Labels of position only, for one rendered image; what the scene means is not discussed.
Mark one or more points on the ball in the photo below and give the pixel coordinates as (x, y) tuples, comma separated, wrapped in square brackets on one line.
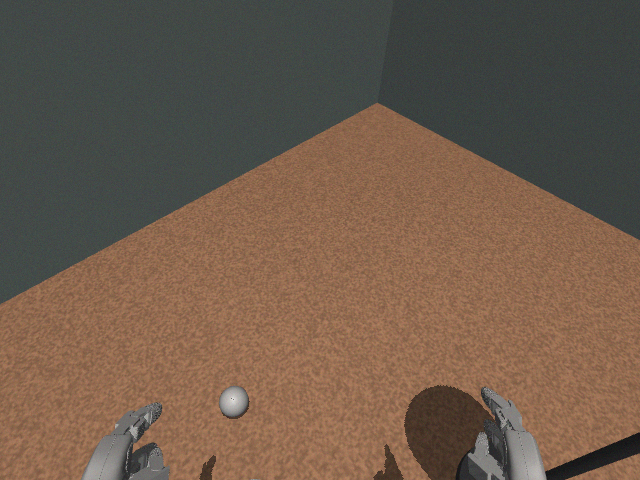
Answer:
[(233, 401)]

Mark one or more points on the right robot hand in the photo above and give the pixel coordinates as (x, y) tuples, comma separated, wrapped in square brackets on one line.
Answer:
[(517, 449)]

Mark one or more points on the floor lamp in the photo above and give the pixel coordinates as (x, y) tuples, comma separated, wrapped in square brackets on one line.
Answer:
[(609, 454)]

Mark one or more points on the left robot hand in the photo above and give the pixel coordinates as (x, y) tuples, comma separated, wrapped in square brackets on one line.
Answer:
[(112, 459)]

